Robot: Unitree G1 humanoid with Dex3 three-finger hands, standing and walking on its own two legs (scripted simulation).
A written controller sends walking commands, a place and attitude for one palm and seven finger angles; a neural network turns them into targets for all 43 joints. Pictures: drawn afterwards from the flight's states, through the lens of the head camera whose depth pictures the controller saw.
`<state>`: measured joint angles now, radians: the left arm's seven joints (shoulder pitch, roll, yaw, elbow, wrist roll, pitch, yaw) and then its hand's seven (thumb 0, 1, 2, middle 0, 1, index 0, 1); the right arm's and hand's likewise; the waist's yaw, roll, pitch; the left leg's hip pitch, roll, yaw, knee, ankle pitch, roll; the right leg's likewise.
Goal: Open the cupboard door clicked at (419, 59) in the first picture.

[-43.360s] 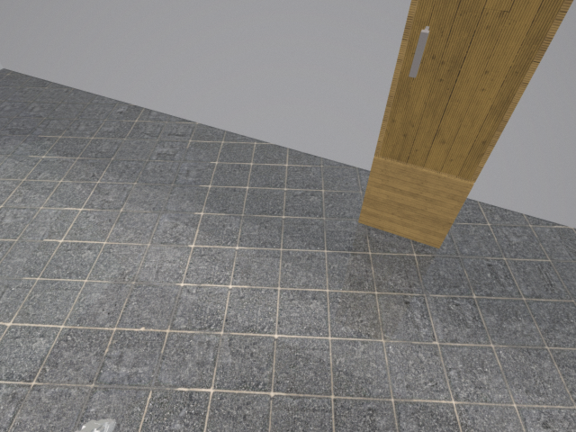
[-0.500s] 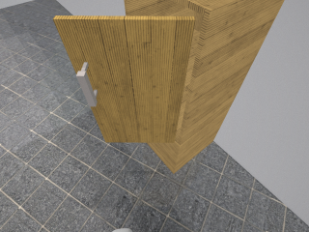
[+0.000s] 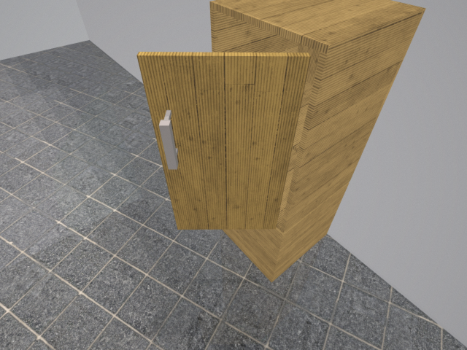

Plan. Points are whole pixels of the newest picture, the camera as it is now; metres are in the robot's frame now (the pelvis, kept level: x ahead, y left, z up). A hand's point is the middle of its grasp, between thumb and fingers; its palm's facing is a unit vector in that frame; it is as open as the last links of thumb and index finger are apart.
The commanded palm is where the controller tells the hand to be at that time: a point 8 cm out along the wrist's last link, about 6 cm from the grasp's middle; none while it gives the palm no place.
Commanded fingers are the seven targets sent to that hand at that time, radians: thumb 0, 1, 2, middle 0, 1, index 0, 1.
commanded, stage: come to a stop and stand still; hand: left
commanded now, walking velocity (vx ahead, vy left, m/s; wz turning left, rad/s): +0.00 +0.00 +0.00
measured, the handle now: (170, 140) +0.53 +0.18 +0.07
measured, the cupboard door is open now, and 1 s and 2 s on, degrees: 51 51 51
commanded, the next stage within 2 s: look again from close up in 0.30 s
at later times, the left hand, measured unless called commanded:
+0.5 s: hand out of the picture -0.03 +0.15 -0.16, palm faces +0.04 -0.98 -0.18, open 7.4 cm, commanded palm none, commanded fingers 0.00 0.90 0.90 -0.20 -0.30 -0.20 -0.30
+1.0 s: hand out of the picture +0.04 +0.13 -0.16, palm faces +0.04 -0.98 -0.21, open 7.3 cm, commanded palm +0.11 +0.19 -0.06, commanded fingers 0.00 0.85 0.88 -0.20 -0.33 -0.20 -0.33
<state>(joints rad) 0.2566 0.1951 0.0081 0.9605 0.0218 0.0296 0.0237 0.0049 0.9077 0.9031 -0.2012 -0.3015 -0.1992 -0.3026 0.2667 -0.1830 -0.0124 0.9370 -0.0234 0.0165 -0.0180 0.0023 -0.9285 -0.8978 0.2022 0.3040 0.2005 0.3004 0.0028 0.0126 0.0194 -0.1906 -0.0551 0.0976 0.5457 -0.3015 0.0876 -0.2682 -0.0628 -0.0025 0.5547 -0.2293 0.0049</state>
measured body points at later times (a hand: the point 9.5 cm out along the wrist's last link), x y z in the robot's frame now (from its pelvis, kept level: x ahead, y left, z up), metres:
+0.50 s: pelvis +0.00 -0.01 +0.01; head +0.00 -0.02 +0.46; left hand -0.04 +0.20 -0.15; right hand +0.00 -0.24 -0.16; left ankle +0.01 +0.06 -0.73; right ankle +0.05 -0.15 -0.73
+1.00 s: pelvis +0.03 -0.05 +0.01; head +0.03 -0.05 +0.46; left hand +0.04 +0.18 -0.15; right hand +0.04 -0.27 -0.15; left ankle +0.01 +0.06 -0.73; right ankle +0.05 -0.15 -0.73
